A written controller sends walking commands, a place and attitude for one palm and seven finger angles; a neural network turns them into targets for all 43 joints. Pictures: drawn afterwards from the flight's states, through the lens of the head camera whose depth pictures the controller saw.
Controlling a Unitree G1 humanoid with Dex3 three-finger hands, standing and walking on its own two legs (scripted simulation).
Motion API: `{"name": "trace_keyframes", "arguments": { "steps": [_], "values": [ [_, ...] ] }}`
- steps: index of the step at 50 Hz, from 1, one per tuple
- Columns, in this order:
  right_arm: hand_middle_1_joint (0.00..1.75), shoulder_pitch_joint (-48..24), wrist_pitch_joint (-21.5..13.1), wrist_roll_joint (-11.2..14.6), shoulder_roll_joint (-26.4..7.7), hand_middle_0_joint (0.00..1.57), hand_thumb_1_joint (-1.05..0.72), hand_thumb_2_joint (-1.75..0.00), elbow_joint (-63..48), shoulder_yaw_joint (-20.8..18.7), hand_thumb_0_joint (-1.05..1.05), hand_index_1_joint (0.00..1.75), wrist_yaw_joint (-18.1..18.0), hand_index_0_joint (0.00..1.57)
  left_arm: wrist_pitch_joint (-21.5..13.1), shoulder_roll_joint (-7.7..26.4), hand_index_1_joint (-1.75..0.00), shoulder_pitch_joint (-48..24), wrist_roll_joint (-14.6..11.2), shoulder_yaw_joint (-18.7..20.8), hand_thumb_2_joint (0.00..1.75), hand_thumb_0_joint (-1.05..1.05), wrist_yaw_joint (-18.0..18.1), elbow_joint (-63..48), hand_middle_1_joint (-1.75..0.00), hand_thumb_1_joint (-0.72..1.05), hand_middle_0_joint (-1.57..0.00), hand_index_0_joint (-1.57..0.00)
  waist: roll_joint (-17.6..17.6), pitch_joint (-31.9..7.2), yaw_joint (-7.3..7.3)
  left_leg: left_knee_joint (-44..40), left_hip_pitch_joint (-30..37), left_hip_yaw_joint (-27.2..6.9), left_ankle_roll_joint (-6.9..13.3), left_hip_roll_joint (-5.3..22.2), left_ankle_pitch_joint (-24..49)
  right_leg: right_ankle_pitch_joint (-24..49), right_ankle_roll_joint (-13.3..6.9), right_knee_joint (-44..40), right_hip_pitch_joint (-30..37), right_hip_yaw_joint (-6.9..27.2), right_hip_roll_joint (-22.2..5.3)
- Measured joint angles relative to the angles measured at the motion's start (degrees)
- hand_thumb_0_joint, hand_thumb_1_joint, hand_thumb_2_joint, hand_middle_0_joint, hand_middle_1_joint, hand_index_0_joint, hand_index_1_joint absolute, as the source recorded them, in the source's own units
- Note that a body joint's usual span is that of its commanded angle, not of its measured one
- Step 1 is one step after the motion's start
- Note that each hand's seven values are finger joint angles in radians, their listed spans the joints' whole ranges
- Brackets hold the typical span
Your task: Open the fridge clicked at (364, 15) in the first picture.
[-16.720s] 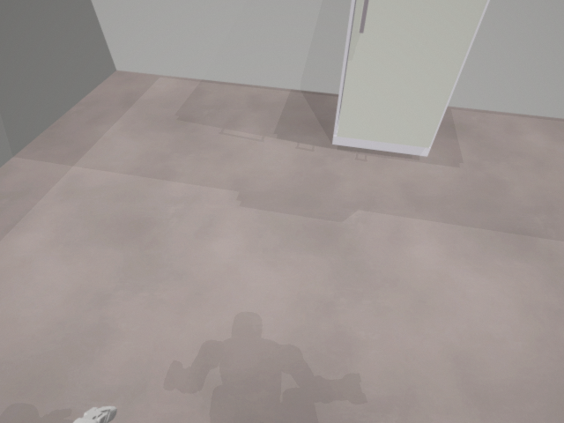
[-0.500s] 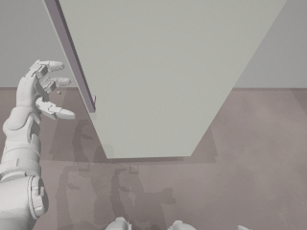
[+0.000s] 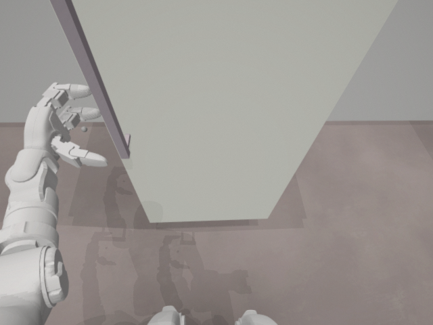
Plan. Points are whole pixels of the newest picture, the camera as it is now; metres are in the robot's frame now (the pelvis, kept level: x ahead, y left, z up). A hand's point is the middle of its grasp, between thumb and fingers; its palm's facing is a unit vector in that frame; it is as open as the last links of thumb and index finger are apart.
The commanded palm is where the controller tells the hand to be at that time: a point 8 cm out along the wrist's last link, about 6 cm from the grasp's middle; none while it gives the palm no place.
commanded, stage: feel for the door with the fingertips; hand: left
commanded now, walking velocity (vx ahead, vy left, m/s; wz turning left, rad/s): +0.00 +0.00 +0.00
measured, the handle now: (100, 79) +0.50 +0.20 +0.15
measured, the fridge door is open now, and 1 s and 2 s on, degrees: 0 0 0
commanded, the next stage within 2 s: slide the fingers in behind the handle in 0.60 s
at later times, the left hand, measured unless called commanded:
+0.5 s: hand (97, 122) +0.45 +0.21 +0.10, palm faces +0.04 -1.00 -0.02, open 14.0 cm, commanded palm +0.43 +0.27 +0.09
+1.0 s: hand (91, 125) +0.45 +0.23 +0.09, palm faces +0.03 -1.00 -0.01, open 13.9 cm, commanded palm +0.42 +0.27 +0.09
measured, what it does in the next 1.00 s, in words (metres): stands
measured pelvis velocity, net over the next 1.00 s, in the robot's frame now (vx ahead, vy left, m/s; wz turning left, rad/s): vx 0.00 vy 0.00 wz -0.01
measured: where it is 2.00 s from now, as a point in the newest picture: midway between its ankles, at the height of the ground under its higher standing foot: outside the picture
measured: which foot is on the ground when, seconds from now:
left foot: down 0.00-1.00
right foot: down 0.00-1.00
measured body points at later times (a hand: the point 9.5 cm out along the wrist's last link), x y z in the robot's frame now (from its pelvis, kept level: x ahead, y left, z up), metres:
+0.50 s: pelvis +0.00 -0.01 +0.00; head +0.08 +0.00 +0.44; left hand +0.45 +0.27 +0.10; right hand +0.06 -0.27 -0.11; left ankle +0.02 +0.10 -0.69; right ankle +0.00 -0.11 -0.69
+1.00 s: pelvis +0.00 +0.00 +0.00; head +0.08 +0.01 +0.44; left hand +0.45 +0.28 +0.09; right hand +0.04 -0.27 -0.11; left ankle +0.02 +0.10 -0.69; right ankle +0.00 -0.11 -0.69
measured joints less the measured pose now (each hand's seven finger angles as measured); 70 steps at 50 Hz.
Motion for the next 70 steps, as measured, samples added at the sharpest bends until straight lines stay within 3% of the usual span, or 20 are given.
{"name": "trace_keyframes", "arguments": {
  "steps": [11,17,37,49,55,64,70],
  "values": [
    [0.3,-0.74,0.08,-0.1,0.85,0.21,-0.91,-0.9,-1.28,-0.19,0.01,0.3,0.95,0.2,0.25,-3.74,-1.2,2.04,1.16,-0.98,0.3,-0.01,4.18,-3.43,-1.2,-0.5,-0.3,-0.3,0.06,-0.51,-0.4,-0.74,1.18,0.64,-0.26,0.26,-0.09,-0.11,-0.2,-0.21,0.62,0.69,0.27],
    [0.3,-1.49,0.03,-0.15,1.3,0.21,-0.91,-0.9,-1.26,0.33,0.01,0.3,0.81,0.2,0.01,-3.49,-1.2,1.05,2.1,-0.4,0.3,-0.01,5.48,-1.53,-1.2,-0.5,-0.3,-0.3,0.14,-0.09,-0.44,-0.83,1.56,0.53,-0.41,0.25,-0.07,-0.25,-0.34,-0.09,0.94,0.61,0.29],
    [0.3,-0.29,0.53,-0.3,0.11,0.21,-0.91,-0.9,0.52,-0.09,0.01,0.3,0.54,0.2,-1.27,0.0,-1.23,-4.32,2.01,0.2,0.3,-0.01,2.3,3.95,-1.23,-0.5,-0.34,-0.35,-0.08,-0.09,-0.79,0.46,-1.15,-0.37,-0.54,0.24,-0.07,-0.38,-0.53,0.82,-1.29,-0.22,0.3],
    [0.3,0.28,0.84,-0.06,0.47,0.21,-0.91,-0.9,-0.78,0.18,0.01,0.3,0.6,0.2,-0.73,0.56,-1.21,-1.88,1.41,0.97,0.3,-0.01,2.02,2.86,-1.21,-0.5,-0.32,-0.32,-0.08,-0.21,-1.3,0.35,-0.7,0.17,-0.12,0.45,-0.15,0.12,-0.14,0.2,-0.83,0.38,0.52],
    [0.3,0.27,0.51,-0.12,0.82,0.21,-0.91,-0.9,-0.31,-0.2,0.01,0.3,0.96,0.2,-1.33,-2.27,-1.2,-0.14,0.36,-1.3,0.3,-0.01,3.08,-0.92,-1.2,-0.5,-0.31,-0.31,0.17,-0.57,-0.34,0.32,-0.35,0.29,0.18,0.07,-0.32,0.0,0.23,0.09,-0.41,0.51,0.17],
    [0.3,-1.15,-0.03,-0.45,1.48,0.21,-0.91,-0.9,-0.8,-0.18,0.01,0.3,1.57,0.2,-0.9,-5.73,-1.2,1.11,1.85,-2.69,0.3,-0.01,7.11,-3.41,-1.2,-0.5,-0.3,-0.3,0.31,-0.84,-0.21,0.05,0.59,0.74,0.45,-0.26,-0.5,-0.19,0.58,0.09,0.31,0.98,-0.16],
    [0.3,-1.39,0.15,-0.33,1.71,0.21,-0.91,-0.9,-1.01,-0.02,0.01,0.3,1.87,0.2,-0.61,-6.62,-1.2,2.1,1.83,-3.36,0.3,-0.01,7.97,-4.25,-1.2,-0.5,-0.3,-0.3,0.37,-0.93,0.12,-0.37,1.72,0.88,0.42,-0.29,-0.52,-0.27,0.55,-0.14,1.29,1.14,-0.15]
  ]
}}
